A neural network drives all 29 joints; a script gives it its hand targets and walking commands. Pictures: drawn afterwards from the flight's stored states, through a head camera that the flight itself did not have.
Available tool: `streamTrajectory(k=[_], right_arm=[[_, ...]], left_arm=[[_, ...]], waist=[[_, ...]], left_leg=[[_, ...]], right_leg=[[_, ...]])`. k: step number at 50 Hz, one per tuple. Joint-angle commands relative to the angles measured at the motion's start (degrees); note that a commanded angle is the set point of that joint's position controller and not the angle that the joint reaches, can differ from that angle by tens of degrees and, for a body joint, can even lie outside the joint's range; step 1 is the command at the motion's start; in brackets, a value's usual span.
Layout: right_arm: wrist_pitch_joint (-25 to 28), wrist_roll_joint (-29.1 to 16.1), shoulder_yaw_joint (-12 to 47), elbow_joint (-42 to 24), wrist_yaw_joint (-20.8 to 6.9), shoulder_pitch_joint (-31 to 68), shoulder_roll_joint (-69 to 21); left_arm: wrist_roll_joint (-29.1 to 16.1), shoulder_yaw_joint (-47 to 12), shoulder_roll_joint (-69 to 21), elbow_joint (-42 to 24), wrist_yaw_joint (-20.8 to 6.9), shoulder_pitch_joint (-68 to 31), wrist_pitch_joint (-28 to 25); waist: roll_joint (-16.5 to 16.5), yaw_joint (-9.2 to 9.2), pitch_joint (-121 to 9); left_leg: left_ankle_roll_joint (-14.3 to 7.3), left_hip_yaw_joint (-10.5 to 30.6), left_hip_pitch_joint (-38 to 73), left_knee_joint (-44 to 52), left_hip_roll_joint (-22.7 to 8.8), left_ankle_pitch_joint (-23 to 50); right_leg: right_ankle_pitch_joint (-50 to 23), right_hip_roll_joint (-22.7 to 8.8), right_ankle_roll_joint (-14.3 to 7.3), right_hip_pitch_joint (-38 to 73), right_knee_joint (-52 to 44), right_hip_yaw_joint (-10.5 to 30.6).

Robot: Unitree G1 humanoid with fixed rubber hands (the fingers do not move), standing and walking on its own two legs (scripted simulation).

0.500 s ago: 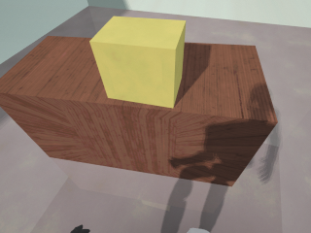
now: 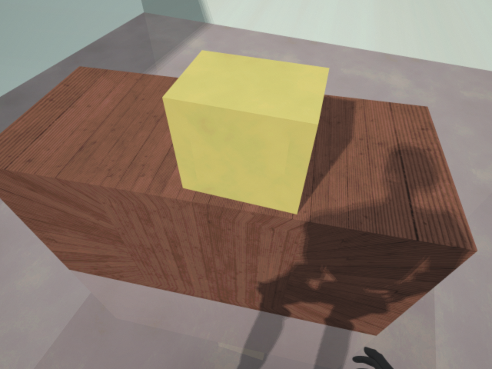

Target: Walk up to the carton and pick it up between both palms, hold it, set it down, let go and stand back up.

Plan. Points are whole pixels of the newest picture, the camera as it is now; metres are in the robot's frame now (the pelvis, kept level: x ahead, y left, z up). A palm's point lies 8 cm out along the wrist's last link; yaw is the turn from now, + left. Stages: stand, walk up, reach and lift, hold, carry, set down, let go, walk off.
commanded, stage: walk up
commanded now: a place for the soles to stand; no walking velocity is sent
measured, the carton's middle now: (249, 133) +0.61 +0.02 +0.03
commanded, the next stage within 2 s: none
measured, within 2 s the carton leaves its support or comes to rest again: neither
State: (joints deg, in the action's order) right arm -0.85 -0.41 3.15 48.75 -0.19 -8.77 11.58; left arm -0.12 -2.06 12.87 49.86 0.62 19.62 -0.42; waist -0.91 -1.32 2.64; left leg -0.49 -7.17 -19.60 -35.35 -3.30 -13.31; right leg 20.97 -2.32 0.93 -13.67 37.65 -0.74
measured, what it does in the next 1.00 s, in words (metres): steps to the left: left foot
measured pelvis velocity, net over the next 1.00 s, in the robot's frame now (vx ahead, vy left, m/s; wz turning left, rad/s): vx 0.07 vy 0.11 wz -0.15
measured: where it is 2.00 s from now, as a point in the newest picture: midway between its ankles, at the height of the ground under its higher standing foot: outside the picture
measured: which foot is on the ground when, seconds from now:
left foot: down 0.00-0.64, up 0.66-0.92, down 0.94-1.00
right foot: down 0.00-0.94, up 0.96-1.00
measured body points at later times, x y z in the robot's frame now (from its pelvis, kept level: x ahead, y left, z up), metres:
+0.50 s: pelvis +0.01 +0.00 +0.01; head +0.02 +0.00 +0.46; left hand +0.07 +0.24 -0.13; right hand +0.05 -0.26 -0.13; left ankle +0.06 +0.12 -0.72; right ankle -0.01 -0.13 -0.72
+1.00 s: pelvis +0.07 +0.11 -0.02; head +0.10 +0.10 +0.43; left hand +0.09 +0.40 -0.14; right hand +0.18 -0.16 -0.13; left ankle +0.16 +0.24 -0.72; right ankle -0.01 -0.09 -0.69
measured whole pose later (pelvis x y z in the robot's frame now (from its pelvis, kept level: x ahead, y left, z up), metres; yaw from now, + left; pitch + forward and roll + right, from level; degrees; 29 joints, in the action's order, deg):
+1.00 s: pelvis +0.07 +0.11 -0.02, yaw -9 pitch -2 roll +0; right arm -2.4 2.6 -0.6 44.0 -3.0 -7.1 16.4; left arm 2.3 2.7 15.8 49.0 4.0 23.9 -0.1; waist 0.2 -2.7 6.4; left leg 1.4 -4.0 -25.2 -42.7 -4.6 -14.8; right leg 35.0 -3.9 1.3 -19.2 56.8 10.2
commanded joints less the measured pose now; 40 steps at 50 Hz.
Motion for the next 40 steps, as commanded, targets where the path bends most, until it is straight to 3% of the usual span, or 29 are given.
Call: streamTrajectory(k=[1,3,5,14,31,32,33,34,36,38,40], right_arm=[[1.16,0.48,-1.65,-0.38,-0.03,-1.33,7.89],[1.74,0.82,-1.71,0.61,-0.04,-1.32,8.94],[1.94,0.55,-1.45,1.4,-0.09,-0.78,8.62],[1.51,0.54,-1.01,5.25,0.07,-2.21,9.74],[1.58,0.54,-0.68,9.2,0.61,-5.39,10.83],[0.25,5.22,-3.9,4.28,-0.84,-0.43,18.36],[-0.5,5.72,-3.21,1.22,-1.75,3.29,13.78],[-1.16,5.88,-2.79,-1.02,-2.13,4.13,11.44],[-1.38,4.95,-3.09,-2.4,-1.9,2.1,11.05],[-1.28,5.56,-3.32,-3.53,-1.94,1.58,11.49],[-1.39,4.89,-3.36,-5.24,-2.67,3.23,10.58]], left_arm=[[-0.45,1.22,7.36,-0.68,-0.36,2.69,-1.23],[-0.17,0.94,7.0,-0.2,-0.36,2.23,-1.43],[0.0,0.95,7.11,0.2,-0.27,1.32,-1.51],[-0.42,0.59,7.92,3.38,-0.19,-2.55,-0.93],[-0.49,-0.13,8.73,7.93,-0.11,-3.18,-0.94],[2.44,2.77,11.27,6.31,1.18,9.75,-1.7],[2.62,5.16,17.07,7.11,2.61,9.44,-1.16],[2.9,6.17,17.01,6.59,4.19,9.81,-0.94],[2.66,5.76,13.01,4.1,5.15,5.69,-1.72],[2.71,6.36,12.48,1.3,4.6,3.51,-3.16],[3.01,7.03,12.4,0.06,4.13,3.82,-3.99]], waist=[[0.03,1.59,-0.08],[-0.79,1.17,-2.55],[-0.04,1.0,-3.94],[0.24,1.41,-1.32],[0.4,2.07,-0.2],[6.97,-2.94,-0.97],[-1.81,-3.93,5.96],[-4.87,-4.03,10.03],[-4.41,-0.39,7.8],[-6.25,-0.35,4.73],[-7.87,-0.81,3.68]], left_leg=[[-2.83,8.41,9.03,8.71,-5.75,5.78],[-3.43,8.07,9.18,8.06,-6.7,12.83],[-3.4,7.08,9.26,8.36,-6.47,13.75],[-2.61,6.34,9.26,11.93,-5.98,6.26],[-2.21,6.26,11.05,13.98,-6.12,2.28],[0.04,-0.44,4.04,-0.28,-0.53,-19.05],[2.26,0.67,-15.64,-7.85,2.59,-21.52],[3.06,7.76,-26.38,-15.41,-2.17,-17.37],[4.21,11.85,-26.68,-19.38,-5.57,-8.74],[5.61,10.85,-22.45,-19.61,-5.92,-7.34],[5.61,9.87,-18.55,-17.6,-5.75,-7.64]], right_leg=[[-7.99,-4.5,-3.49,-6.84,-12.25,6.32],[-13.72,-4.46,-3.39,-3.12,-11.29,5.77],[-15.91,-4.67,-3.52,-1.01,-11.26,5.7],[-11.99,-4.43,-3.72,-1.55,-14.58,6.07],[-9.02,-3.78,-3.54,-3.06,-17.06,6.42],[8.44,-8.61,-9.45,1.54,-19.84,17.84],[19.56,-15.39,-14.15,7.11,-25.23,30.02],[21.0,-20.27,-15.8,9.97,-26.51,36.22],[11.6,-18.83,-13.21,9.2,-24.4,32.09],[2.21,-15.9,-12.73,8.05,-22.74,25.92],[-4.54,-14.25,-12.49,5.84,-20.54,21.9]])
